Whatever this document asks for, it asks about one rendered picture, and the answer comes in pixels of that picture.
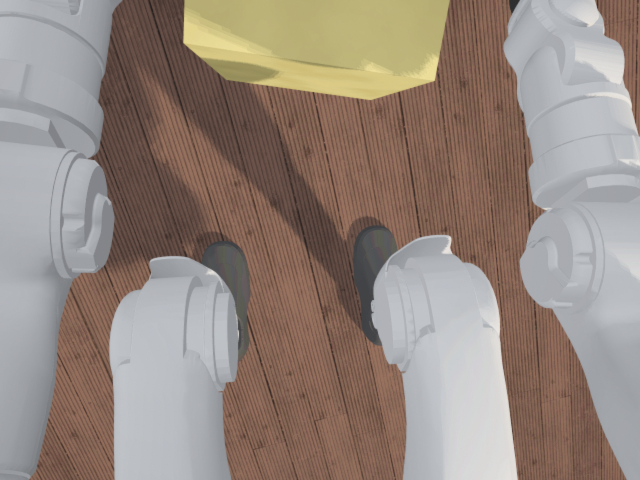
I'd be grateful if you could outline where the robot right upper arm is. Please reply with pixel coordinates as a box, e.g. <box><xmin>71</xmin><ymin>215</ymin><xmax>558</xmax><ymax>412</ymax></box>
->
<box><xmin>520</xmin><ymin>201</ymin><xmax>640</xmax><ymax>480</ymax></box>

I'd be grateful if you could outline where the robot left upper arm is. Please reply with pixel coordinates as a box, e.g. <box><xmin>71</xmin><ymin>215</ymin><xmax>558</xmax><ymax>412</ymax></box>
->
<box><xmin>0</xmin><ymin>141</ymin><xmax>114</xmax><ymax>480</ymax></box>

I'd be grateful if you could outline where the robot left thigh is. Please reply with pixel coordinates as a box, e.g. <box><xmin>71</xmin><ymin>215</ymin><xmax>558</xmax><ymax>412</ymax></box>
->
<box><xmin>113</xmin><ymin>276</ymin><xmax>238</xmax><ymax>480</ymax></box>

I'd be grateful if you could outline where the robot left shin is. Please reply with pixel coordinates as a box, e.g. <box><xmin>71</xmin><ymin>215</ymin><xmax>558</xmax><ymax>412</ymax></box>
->
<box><xmin>109</xmin><ymin>256</ymin><xmax>239</xmax><ymax>375</ymax></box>

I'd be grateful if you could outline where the left robot forearm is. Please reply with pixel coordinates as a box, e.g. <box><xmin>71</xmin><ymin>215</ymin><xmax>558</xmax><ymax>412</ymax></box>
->
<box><xmin>0</xmin><ymin>0</ymin><xmax>122</xmax><ymax>159</ymax></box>

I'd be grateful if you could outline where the right robot forearm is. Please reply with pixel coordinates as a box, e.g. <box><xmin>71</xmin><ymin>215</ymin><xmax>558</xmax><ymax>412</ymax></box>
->
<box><xmin>503</xmin><ymin>0</ymin><xmax>640</xmax><ymax>210</ymax></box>

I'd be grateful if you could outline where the carton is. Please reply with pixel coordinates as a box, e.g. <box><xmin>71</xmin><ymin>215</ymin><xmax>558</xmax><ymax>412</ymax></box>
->
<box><xmin>183</xmin><ymin>0</ymin><xmax>450</xmax><ymax>100</ymax></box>

